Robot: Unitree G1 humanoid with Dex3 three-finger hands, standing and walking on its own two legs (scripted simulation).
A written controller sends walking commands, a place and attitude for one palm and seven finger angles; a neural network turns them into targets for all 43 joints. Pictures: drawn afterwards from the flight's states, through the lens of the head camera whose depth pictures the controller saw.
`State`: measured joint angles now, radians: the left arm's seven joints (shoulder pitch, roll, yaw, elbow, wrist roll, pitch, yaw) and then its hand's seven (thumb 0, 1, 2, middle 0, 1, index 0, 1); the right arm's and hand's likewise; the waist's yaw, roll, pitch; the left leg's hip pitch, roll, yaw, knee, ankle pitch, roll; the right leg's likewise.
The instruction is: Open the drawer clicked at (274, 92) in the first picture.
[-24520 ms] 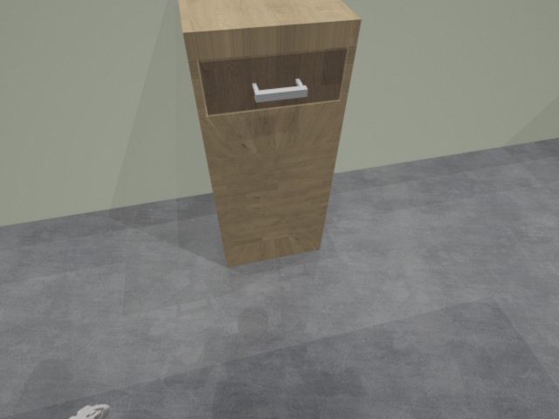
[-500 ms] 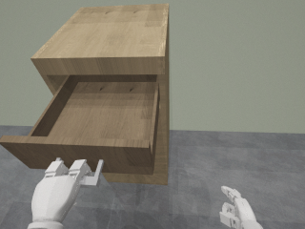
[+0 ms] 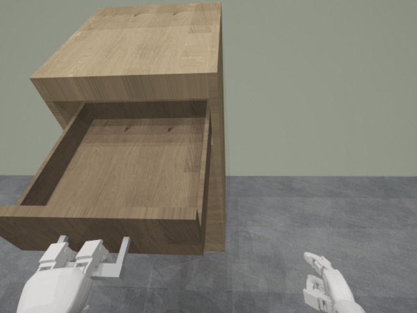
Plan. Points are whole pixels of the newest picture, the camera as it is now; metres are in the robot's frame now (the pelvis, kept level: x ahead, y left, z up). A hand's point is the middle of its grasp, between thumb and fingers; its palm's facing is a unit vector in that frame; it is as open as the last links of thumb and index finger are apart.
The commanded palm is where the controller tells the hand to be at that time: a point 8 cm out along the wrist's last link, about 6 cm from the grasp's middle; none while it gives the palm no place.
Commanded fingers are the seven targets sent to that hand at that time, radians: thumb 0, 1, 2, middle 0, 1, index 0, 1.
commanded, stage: open the thumb to release the handle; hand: left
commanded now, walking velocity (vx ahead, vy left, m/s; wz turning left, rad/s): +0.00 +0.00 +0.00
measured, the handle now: (88, 257) +0.18 +0.23 +0.07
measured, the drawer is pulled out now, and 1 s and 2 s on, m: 0.30 0.30 0.29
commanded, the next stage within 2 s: lift the hand off the handle in 0.60 s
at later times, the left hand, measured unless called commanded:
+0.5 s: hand (80, 289) +0.14 +0.23 +0.05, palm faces +0.04 -0.09 -0.99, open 10.1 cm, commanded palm +0.11 +0.23 +0.10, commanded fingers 0.00 -0.50 0.30 -0.30 -1.20 -0.30 -1.20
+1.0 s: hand (84, 284) +0.15 +0.23 +0.05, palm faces +0.07 -0.10 -0.99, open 13.5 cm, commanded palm +0.13 +0.22 +0.10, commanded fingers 0.00 -0.50 0.30 -0.30 -1.20 -0.30 -1.20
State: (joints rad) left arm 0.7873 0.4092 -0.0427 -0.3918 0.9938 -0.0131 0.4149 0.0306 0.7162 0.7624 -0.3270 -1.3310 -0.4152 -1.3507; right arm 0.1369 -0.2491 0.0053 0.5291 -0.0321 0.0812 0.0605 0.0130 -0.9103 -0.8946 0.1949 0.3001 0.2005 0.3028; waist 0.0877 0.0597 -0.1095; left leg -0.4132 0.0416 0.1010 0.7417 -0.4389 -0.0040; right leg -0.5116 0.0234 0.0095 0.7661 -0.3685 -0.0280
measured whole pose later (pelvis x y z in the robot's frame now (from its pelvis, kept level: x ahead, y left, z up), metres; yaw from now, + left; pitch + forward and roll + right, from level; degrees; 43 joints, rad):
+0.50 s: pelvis -0.01 +0.00 +0.01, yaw +2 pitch +4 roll +1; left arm 0.58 0.40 -0.07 -0.29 1.01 0.01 0.34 0.01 0.06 0.54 -0.40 -1.28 -0.36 -1.26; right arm 0.12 -0.22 0.02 0.58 -0.03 0.08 0.00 0.01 -0.91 -0.89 0.20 0.30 0.20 0.30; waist 0.11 0.07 -0.07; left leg -0.37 0.02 0.06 0.70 -0.40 0.00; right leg -0.45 0.01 -0.03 0.72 -0.35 -0.03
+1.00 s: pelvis -0.01 +0.00 +0.01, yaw +3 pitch +4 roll +1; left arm 0.52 0.36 -0.09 -0.25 1.04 0.01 0.35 0.00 -0.49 0.30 -0.32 -1.20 -0.36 -1.25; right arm 0.13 -0.23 0.00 0.60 -0.04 0.07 0.01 0.01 -0.91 -0.89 0.19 0.30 0.20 0.30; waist 0.12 0.07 -0.07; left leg -0.38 0.02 0.06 0.70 -0.39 0.00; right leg -0.45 0.00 -0.03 0.72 -0.34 -0.03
